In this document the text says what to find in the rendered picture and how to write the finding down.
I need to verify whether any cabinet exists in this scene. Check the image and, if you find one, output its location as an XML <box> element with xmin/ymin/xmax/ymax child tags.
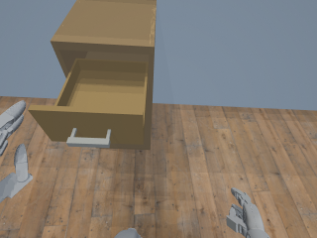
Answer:
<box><xmin>50</xmin><ymin>0</ymin><xmax>157</xmax><ymax>150</ymax></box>

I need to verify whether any drawer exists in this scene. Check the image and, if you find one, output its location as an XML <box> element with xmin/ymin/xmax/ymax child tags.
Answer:
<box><xmin>28</xmin><ymin>58</ymin><xmax>149</xmax><ymax>145</ymax></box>

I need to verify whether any robot right hand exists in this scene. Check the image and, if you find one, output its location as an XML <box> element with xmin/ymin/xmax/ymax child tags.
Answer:
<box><xmin>226</xmin><ymin>187</ymin><xmax>264</xmax><ymax>237</ymax></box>

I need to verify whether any handle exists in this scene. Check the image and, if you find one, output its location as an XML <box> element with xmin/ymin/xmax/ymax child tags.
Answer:
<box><xmin>66</xmin><ymin>128</ymin><xmax>112</xmax><ymax>148</ymax></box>

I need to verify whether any robot left hand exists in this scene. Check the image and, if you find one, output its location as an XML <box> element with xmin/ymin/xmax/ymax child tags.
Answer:
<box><xmin>0</xmin><ymin>100</ymin><xmax>33</xmax><ymax>203</ymax></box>

